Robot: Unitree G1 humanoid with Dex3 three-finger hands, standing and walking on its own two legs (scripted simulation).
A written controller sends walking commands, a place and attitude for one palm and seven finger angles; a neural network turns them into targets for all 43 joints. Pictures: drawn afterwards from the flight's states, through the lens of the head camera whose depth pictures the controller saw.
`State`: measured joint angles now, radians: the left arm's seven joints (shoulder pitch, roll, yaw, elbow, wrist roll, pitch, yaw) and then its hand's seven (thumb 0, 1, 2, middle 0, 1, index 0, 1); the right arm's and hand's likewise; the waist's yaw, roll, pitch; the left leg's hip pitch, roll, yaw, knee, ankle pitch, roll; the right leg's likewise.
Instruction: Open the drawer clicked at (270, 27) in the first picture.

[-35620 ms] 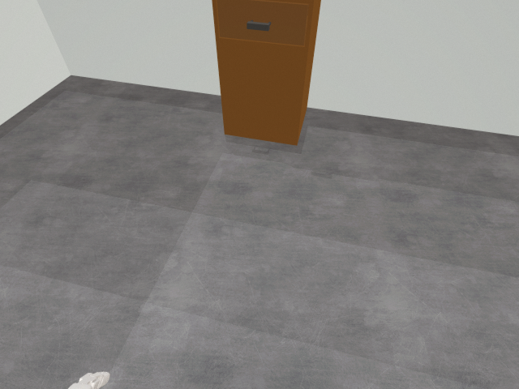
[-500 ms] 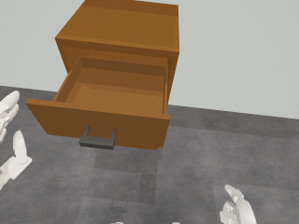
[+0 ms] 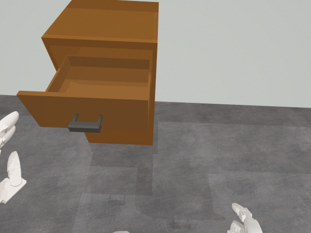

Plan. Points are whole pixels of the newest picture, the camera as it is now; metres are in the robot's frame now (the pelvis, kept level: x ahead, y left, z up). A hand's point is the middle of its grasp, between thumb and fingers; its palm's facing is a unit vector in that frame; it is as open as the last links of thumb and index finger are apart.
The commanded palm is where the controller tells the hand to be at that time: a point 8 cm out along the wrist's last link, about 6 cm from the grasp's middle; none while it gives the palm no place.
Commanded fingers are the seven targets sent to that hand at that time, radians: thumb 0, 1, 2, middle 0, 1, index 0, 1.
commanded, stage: stop stepping back and stand still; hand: left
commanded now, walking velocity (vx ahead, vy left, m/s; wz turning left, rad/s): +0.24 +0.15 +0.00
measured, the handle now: (86, 121) +0.48 +0.26 -0.07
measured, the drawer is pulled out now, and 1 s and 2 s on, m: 0.30 0.30 0.30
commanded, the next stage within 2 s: let the arm hang, fingers relaxed in 0.58 s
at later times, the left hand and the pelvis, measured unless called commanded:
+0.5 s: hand out of the picture +0.10 +0.25 +0.16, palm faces +0.44 -0.80 -0.41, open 7.4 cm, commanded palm +0.05 +0.29 +0.17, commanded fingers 0.00 0.90 0.90 -0.20 -0.30 -0.20 -0.30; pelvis -0.07 +0.00 -0.01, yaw +3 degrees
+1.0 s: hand out of the picture +0.03 +0.17 -0.17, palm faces +0.13 -0.98 -0.15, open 7.0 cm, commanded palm none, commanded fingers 0.00 0.90 0.90 -0.20 -0.30 -0.20 -0.30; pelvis -0.04 +0.00 -0.01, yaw +4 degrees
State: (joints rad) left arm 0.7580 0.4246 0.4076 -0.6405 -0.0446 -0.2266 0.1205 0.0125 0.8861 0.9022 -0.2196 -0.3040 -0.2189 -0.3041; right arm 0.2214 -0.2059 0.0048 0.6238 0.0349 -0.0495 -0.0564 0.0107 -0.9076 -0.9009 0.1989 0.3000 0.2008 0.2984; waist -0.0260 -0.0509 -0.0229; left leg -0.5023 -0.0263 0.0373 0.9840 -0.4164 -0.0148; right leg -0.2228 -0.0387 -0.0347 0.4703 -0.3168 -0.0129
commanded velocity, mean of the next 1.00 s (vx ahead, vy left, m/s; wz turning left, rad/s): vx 0.09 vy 0.00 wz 0.00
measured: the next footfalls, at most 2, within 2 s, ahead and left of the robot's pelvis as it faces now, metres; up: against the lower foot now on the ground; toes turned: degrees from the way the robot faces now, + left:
left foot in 0.10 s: -0.02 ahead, +0.11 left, +0.00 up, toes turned +5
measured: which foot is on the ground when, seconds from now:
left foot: up 0.00-0.08, down 0.10-1.00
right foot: down 0.00-1.00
